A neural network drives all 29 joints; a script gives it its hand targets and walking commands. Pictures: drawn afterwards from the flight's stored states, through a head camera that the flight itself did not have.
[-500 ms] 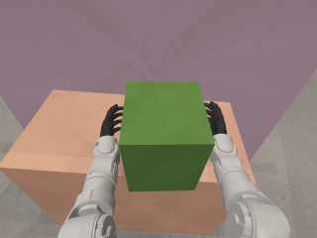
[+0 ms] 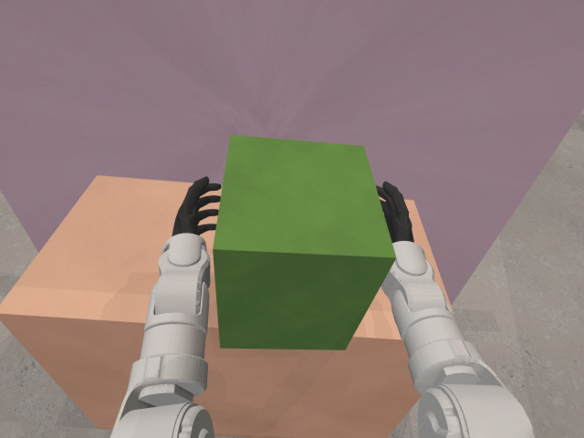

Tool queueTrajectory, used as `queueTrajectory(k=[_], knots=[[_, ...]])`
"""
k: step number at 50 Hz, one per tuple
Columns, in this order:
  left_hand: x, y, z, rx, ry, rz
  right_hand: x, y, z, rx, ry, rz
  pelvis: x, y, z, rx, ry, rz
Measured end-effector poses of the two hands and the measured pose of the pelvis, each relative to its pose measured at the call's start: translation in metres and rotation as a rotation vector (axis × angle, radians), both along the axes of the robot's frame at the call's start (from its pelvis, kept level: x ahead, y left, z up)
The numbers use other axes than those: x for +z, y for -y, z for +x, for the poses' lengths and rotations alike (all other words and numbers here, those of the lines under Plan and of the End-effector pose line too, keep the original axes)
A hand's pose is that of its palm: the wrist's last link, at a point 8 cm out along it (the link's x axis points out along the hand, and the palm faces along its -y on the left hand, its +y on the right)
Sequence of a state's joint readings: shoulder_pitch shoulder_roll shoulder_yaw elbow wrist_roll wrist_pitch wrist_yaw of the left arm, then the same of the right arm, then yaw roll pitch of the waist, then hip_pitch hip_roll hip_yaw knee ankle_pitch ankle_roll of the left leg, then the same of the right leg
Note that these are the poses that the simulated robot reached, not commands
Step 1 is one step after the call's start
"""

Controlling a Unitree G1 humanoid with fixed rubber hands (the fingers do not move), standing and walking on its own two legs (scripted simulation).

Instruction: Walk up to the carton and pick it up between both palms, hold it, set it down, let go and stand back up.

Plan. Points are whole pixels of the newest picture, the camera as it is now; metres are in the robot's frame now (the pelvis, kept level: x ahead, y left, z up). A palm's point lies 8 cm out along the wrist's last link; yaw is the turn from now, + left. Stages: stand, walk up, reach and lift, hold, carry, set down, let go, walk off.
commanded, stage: reach and lift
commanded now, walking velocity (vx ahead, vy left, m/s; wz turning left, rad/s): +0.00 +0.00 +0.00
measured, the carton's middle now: (290, 248) +0.39 +0.01 +0.07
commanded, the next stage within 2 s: hold in 1.18 s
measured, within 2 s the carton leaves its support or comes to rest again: neither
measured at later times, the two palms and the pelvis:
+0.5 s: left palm (177, 221) +0.36 +0.16 +0.16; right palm (399, 231) +0.36 -0.13 +0.15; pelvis +0.00 +0.00 +0.00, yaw +1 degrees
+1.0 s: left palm (174, 212) +0.36 +0.16 +0.18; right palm (401, 223) +0.36 -0.13 +0.17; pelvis +0.00 +0.00 +0.00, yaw +1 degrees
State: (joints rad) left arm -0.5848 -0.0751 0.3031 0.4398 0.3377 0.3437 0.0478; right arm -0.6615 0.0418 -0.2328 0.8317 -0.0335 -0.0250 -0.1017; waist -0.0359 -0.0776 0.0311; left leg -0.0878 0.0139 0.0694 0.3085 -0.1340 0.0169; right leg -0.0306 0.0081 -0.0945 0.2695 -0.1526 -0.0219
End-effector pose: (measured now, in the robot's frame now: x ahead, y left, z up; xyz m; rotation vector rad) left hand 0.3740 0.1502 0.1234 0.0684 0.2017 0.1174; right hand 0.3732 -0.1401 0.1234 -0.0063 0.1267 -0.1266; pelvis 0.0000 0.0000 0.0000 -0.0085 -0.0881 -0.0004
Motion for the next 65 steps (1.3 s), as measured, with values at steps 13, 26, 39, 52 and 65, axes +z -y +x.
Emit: queueTrajectory(k=[13,26,39,52,65], knots=[[0.023,-0.007,-0.006,-0.006,0.016,0.019,0.019,-0.007,-0.006,-0.002,0.034,0.012,0.000,-0.002,-0.001,0.015,0.046,-0.001],[0.037,-0.008,-0.016,-0.008,0.020,0.024,0.029,-0.007,-0.016,-0.004,0.053,0.024,-0.001,-0.004,-0.004,0.012,0.085,0.000],[0.046,-0.009,-0.017,-0.010,0.024,0.024,0.038,-0.009,-0.017,-0.004,0.064,0.020,-0.001,-0.003,-0.006,0.012,0.090,0.001],[0.053,-0.010,-0.016,-0.011,0.036,0.029,0.045,-0.010,-0.015,-0.002,0.082,0.018,-0.001,-0.003,-0.004,0.012,0.100,0.001],[0.058,-0.012,-0.017,-0.011,0.043,0.031,0.050,-0.012,-0.016,0.001,0.093,0.019,-0.001,-0.003,-0.004,0.015,0.107,0.000]])
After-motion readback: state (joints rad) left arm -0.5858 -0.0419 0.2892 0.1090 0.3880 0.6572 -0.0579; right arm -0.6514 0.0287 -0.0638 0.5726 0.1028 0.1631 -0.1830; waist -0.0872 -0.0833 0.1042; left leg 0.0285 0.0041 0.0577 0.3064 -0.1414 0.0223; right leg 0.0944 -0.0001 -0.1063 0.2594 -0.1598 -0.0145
